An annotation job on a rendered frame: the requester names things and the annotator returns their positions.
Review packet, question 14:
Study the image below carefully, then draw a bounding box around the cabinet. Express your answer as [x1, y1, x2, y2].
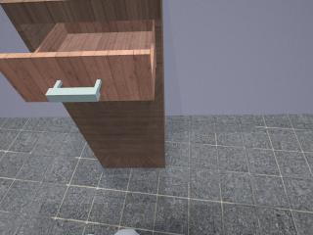
[0, 0, 165, 168]

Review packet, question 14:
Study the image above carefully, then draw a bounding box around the drawer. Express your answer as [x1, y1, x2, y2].
[0, 20, 157, 103]

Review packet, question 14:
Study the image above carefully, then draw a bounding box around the handle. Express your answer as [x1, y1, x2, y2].
[45, 79, 102, 103]

